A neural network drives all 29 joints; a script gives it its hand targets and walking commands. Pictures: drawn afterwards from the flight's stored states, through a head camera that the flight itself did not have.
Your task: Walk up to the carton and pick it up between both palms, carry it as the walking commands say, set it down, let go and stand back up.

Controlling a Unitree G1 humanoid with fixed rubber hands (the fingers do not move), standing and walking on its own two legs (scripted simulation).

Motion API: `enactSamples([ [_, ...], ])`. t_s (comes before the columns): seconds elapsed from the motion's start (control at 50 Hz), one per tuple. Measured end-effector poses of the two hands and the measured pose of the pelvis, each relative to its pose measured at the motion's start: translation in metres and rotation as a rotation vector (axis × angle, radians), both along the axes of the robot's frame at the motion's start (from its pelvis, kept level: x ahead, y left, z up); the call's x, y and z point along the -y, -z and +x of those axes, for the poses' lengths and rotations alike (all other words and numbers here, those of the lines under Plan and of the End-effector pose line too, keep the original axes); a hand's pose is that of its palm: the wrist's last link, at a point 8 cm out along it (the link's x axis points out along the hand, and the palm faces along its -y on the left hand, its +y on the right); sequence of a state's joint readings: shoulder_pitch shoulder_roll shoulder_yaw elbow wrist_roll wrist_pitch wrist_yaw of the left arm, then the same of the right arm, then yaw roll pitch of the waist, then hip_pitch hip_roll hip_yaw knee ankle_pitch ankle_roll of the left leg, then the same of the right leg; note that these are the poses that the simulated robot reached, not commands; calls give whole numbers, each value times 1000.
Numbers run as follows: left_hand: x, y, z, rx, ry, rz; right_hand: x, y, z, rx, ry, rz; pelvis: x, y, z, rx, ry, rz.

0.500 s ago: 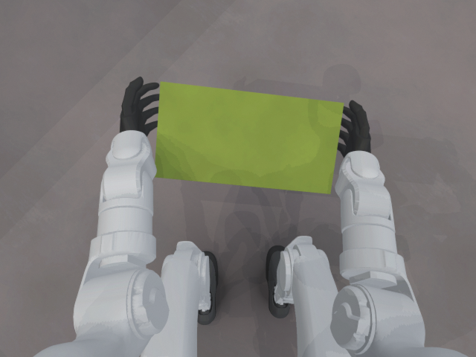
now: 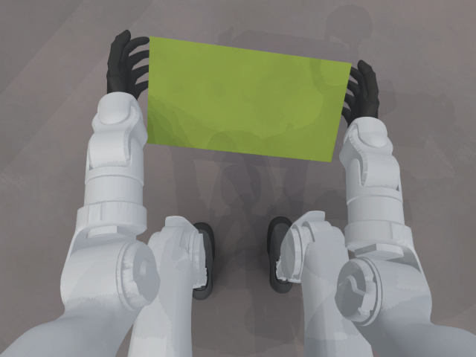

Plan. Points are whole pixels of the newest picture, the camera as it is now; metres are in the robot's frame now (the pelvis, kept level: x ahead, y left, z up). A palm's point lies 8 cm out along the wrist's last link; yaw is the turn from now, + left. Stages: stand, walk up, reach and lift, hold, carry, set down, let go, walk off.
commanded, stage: set down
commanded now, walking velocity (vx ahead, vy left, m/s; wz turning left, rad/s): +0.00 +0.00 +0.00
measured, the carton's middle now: (242, 102) +0.50 -0.02 -0.22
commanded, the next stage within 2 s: none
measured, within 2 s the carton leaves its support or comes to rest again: neither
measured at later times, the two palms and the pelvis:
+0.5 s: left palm (145, 95) +0.52 +0.15 -0.20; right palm (345, 112) +0.48 -0.20 -0.22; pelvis -0.01 +0.00 -0.06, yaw +0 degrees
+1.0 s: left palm (156, 100) +0.52 +0.15 -0.25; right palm (343, 108) +0.50 -0.21 -0.25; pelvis -0.01 +0.00 -0.09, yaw +0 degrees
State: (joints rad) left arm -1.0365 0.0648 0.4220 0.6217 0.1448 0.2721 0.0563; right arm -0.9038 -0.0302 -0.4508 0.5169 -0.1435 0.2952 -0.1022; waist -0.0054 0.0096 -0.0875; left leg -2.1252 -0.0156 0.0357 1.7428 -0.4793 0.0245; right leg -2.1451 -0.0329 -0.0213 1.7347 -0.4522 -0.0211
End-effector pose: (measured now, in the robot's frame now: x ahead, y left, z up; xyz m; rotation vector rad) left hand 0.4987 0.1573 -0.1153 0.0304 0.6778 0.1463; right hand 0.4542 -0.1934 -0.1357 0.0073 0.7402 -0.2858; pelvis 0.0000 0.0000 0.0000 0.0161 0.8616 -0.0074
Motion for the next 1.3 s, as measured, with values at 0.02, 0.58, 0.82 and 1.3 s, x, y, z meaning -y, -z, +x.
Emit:
enactSamples([
  [0.02,0,3,1,0,4,0,0,4,0,-1,0,-1,0,2,-1,0,0,-1],
  [0.58,8,99,22,-23,48,-15,13,91,31,-20,-27,-31,0,62,-7,84,-4,-5],
  [0.82,13,138,22,-80,94,-4,23,118,43,-66,-77,-61,-1,82,-3,108,-5,-9],
  [1.3,11,148,23,-85,99,-5,22,129,39,-77,-89,-55,-2,98,-8,163,-5,-15],
])
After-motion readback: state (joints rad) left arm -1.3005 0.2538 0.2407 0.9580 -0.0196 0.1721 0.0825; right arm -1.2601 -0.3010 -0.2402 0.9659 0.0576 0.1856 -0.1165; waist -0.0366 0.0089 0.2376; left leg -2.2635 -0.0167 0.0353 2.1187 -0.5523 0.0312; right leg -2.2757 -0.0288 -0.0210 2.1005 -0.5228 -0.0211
